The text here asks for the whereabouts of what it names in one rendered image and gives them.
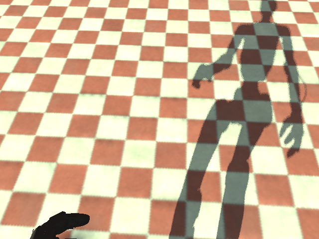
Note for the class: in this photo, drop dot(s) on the left robot hand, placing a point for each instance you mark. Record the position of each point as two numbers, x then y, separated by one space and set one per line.
58 224

